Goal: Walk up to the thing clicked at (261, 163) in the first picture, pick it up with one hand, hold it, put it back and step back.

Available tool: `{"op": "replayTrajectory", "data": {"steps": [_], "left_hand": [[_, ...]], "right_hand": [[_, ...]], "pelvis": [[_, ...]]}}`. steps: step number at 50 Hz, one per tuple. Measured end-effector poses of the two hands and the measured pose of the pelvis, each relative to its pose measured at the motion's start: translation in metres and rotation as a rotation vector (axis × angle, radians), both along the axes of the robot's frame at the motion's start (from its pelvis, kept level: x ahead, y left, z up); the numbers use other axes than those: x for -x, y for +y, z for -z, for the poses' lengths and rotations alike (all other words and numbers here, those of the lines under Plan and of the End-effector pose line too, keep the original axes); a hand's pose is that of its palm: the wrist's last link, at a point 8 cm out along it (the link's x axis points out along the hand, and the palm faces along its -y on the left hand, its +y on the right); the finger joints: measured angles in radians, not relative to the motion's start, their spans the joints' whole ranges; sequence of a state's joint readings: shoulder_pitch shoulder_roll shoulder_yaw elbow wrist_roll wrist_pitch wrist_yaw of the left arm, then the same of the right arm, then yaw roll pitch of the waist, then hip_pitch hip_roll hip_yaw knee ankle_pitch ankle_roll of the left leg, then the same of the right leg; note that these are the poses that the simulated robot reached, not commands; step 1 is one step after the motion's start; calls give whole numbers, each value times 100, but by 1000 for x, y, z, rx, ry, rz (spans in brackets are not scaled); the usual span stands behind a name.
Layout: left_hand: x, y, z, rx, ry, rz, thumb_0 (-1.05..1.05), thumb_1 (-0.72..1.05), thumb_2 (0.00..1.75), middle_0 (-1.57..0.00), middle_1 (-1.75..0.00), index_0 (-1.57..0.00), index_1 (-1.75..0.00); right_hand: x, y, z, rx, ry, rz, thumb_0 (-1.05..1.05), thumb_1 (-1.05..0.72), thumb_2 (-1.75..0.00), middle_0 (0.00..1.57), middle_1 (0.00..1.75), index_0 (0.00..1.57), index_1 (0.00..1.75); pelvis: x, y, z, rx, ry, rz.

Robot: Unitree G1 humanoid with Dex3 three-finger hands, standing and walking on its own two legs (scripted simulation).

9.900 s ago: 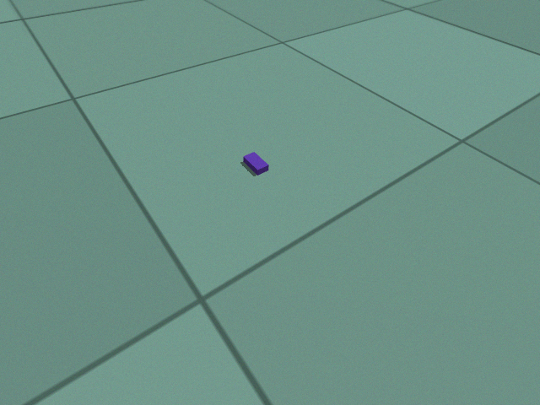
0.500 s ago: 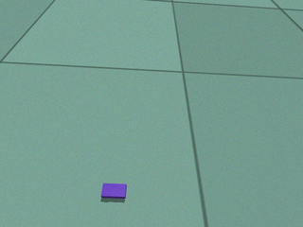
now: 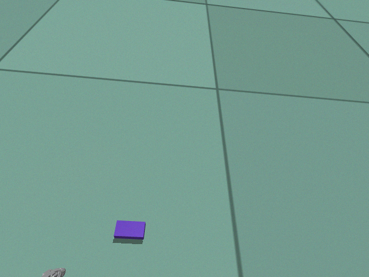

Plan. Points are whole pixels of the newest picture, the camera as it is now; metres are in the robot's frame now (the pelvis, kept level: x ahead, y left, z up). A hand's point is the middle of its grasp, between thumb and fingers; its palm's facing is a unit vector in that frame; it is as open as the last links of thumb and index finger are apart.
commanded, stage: walk up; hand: left
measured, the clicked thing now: (130, 229) +0.45 +0.20 -0.75
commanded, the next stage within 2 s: stand in 1.50 s
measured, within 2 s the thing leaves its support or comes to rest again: neither
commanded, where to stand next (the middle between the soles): +0.06 -0.03 m, yaw -1 degrees
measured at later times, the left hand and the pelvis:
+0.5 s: hand out of the picture +0.07 +0.22 -0.14, palm faces -0.02 -0.94 -0.34, open 7.3 cm; pelvis -0.02 -0.03 +0.01, yaw -1 degrees
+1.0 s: hand out of the picture +0.09 +0.23 -0.14, palm faces -0.04 -0.94 -0.34, open 7.3 cm; pelvis +0.00 -0.02 +0.01, yaw -1 degrees
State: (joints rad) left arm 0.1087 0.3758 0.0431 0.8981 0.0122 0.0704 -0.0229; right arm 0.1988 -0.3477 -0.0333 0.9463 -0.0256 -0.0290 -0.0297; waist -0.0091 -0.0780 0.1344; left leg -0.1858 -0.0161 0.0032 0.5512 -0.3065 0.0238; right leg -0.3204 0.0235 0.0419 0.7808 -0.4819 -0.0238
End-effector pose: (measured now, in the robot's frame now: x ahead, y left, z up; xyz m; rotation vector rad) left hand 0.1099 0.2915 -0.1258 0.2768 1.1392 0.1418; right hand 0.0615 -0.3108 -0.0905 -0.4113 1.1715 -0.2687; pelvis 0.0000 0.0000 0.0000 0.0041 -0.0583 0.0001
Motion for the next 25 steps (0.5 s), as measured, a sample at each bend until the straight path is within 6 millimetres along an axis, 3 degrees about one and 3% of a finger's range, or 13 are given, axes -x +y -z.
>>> {"op": "replayTrajectory", "data": {"steps": [5,11,16,25], "left_hand": [[13,-1,-3,-6,18,-8,1,91,90,-20,-30,-21,-30],[36,-12,-9,-70,46,4,1,91,90,-20,-30,-21,-30],[54,-20,-20,-83,60,0,1,91,90,-20,-30,-21,-30],[47,-24,-25,-58,27,-15,1,91,90,-20,-30,-21,-30]], "right_hand": [[9,-5,-3,-12,-17,3,1,-90,-89,20,31,21,30],[9,-22,15,-62,-43,22,1,-90,-89,20,31,21,30],[13,-25,23,-107,-40,33,1,-90,-89,20,30,21,30],[30,-14,23,-140,22,28,1,-90,-89,20,30,21,30]], "pelvis": [[6,-8,-3,14,-1,25],[19,-25,2,34,-22,36],[22,-29,-1,9,-14,30],[21,-29,-9,1,-7,26]]}}
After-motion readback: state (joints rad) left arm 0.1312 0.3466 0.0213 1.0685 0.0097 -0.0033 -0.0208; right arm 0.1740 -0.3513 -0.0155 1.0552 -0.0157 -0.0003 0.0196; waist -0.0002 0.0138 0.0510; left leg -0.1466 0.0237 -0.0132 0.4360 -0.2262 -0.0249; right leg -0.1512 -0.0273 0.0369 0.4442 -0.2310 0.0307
